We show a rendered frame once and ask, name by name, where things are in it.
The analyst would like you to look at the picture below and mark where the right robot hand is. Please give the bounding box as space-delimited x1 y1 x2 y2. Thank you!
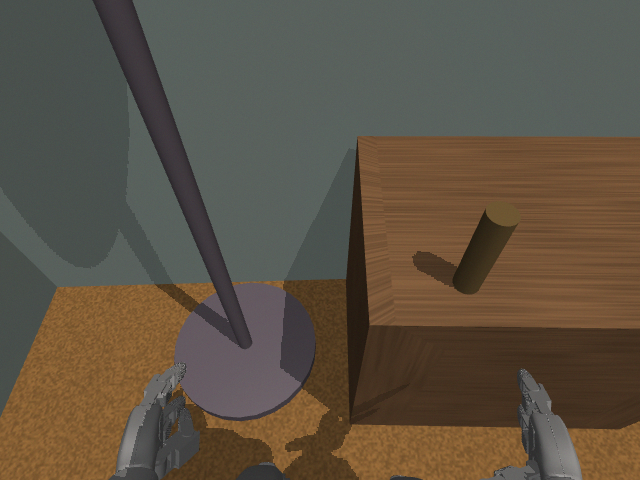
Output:
479 369 583 480

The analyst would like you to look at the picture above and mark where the can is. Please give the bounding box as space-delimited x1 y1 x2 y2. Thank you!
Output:
453 201 521 295

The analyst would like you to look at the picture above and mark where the coat stand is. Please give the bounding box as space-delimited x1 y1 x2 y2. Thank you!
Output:
93 0 316 421

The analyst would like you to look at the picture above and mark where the left robot hand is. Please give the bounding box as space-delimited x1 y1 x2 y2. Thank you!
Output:
115 362 200 480

